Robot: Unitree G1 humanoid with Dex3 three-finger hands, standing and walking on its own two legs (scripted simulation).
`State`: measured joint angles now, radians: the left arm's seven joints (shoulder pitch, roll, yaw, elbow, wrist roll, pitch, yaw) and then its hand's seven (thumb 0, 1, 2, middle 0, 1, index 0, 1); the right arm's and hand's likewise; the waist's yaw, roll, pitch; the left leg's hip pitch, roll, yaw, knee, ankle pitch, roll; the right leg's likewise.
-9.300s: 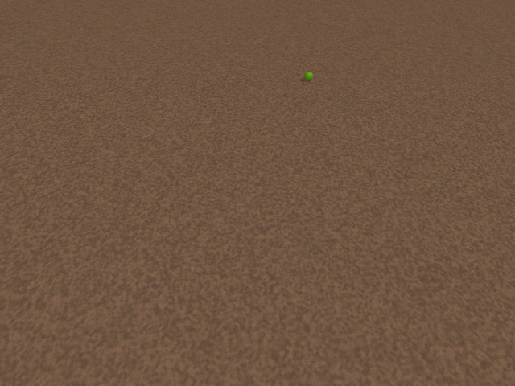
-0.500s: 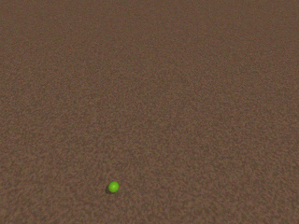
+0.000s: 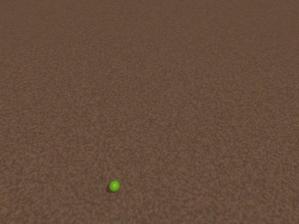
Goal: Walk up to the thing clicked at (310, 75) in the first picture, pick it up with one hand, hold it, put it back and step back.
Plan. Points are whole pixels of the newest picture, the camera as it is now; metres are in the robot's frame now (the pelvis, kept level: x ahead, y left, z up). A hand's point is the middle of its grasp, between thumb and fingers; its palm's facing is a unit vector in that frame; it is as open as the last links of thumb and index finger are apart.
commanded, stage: stand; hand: left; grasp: from above
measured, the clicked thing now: (114, 185) +0.46 +0.20 -0.75
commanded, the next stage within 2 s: rise first in 0.42 s
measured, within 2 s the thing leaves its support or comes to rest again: neither
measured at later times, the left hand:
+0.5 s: hand out of the picture +0.07 +0.26 -0.16, palm faces -0.02 -0.94 -0.34, open 7.4 cm
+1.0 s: hand out of the picture +0.14 +0.26 -0.19, palm faces -0.06 -0.92 -0.40, open 12.9 cm
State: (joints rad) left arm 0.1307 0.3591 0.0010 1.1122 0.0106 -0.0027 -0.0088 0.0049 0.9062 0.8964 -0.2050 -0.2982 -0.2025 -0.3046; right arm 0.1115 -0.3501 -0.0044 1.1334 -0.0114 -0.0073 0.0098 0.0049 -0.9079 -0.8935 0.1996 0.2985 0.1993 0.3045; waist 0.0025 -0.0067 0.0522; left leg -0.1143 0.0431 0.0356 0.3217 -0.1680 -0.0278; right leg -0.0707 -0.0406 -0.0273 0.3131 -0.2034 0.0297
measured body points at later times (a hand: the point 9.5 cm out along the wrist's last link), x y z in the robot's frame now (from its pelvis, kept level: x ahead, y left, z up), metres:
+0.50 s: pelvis +0.00 +0.00 +0.00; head +0.01 +0.00 +0.45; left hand +0.07 +0.30 -0.13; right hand +0.08 -0.30 -0.13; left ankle +0.00 +0.14 -0.75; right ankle -0.02 -0.14 -0.75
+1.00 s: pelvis -0.01 +0.00 -0.04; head +0.06 +0.01 +0.40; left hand +0.14 +0.31 -0.16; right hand +0.10 -0.26 -0.15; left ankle +0.00 +0.14 -0.75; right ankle -0.02 -0.14 -0.75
